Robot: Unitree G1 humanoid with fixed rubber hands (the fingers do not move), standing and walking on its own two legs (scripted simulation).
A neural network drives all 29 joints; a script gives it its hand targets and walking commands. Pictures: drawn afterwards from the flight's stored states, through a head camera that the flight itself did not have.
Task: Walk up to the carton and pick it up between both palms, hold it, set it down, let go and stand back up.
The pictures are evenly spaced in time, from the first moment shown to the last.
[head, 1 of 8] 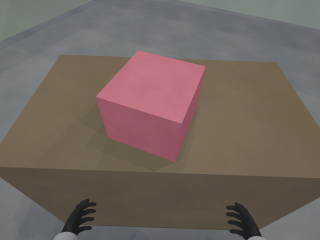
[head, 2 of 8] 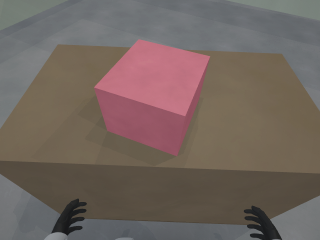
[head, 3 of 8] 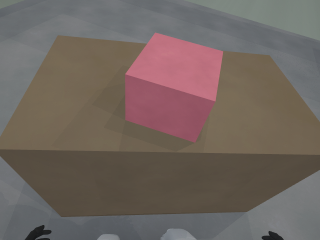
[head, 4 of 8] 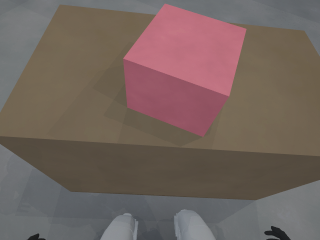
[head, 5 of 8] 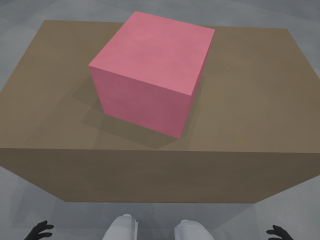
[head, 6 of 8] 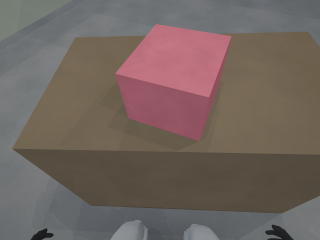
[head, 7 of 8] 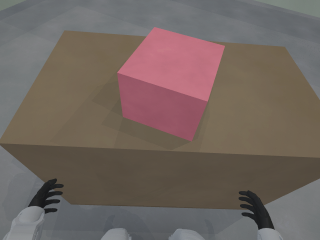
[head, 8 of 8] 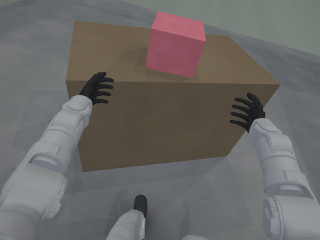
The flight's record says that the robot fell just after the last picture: yes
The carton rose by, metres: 0.00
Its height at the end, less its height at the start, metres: +0.00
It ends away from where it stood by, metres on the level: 0.00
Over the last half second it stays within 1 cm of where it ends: yes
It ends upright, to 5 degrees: yes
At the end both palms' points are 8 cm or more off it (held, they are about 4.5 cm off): yes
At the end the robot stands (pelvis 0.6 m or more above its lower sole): yes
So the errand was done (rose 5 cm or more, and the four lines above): no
